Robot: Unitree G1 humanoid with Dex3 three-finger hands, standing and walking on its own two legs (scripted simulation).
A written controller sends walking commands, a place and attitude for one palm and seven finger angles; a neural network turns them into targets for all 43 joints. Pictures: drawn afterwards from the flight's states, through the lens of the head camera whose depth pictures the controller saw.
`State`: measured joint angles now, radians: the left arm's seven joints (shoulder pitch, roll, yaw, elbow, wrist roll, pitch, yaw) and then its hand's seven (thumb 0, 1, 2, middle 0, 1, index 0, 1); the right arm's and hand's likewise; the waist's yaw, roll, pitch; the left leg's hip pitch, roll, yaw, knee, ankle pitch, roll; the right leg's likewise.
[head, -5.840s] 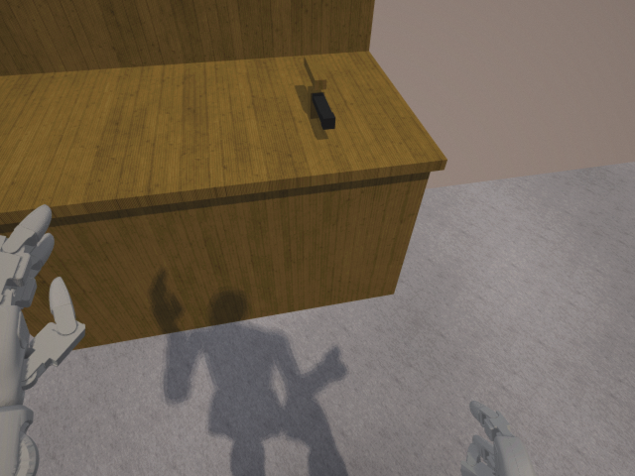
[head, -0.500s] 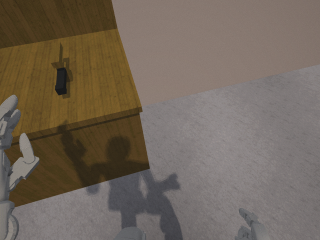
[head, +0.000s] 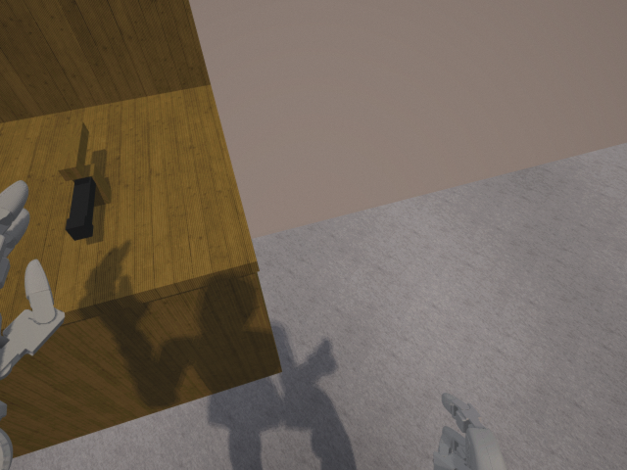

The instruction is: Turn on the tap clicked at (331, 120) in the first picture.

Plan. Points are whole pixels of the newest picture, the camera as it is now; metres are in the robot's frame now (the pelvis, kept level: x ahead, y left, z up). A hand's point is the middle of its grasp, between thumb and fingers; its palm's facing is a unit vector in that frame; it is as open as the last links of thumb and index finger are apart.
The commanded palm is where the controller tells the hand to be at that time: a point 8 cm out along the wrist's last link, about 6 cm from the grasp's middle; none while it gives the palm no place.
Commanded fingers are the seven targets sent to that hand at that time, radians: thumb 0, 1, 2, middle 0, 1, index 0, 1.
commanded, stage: come to a stop and stand still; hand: left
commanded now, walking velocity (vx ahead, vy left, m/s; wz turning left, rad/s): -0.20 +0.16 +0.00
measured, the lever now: (79, 227) +0.45 +0.42 +0.02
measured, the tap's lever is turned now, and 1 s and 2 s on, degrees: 0 0 0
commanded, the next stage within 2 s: look again from close up in 1.58 s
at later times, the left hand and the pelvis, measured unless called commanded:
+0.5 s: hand (48, 298) +0.23 +0.26 +0.18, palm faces +0.42 -0.80 -0.42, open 7.5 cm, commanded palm +0.17 +0.29 +0.19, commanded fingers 0.00 0.90 0.90 -0.20 -0.30 -0.20 -0.30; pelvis +0.02 +0.01 +0.01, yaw +0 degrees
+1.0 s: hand out of the picture +0.24 +0.29 +0.22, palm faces +0.51 -0.78 -0.36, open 7.5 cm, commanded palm +0.15 +0.29 +0.19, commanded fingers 0.00 0.90 0.90 -0.20 -0.30 -0.20 -0.30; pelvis -0.02 +0.01 +0.01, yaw -1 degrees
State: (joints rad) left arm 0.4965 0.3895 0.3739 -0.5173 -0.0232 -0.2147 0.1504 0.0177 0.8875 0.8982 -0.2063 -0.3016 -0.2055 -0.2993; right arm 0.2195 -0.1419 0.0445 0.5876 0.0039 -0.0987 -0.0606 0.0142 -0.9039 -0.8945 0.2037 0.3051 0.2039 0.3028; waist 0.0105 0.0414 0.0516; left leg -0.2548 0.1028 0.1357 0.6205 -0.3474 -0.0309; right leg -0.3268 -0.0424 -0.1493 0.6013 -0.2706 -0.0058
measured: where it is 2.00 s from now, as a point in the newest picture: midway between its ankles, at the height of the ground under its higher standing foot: outside the picture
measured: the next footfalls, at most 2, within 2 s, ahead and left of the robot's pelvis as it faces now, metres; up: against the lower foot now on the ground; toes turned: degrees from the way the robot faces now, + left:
left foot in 0.34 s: +0.07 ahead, +0.12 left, +0.00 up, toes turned +2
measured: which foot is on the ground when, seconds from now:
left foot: down 0.00-0.00, up 0.02-0.32, down 0.34-1.00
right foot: down 0.00-1.00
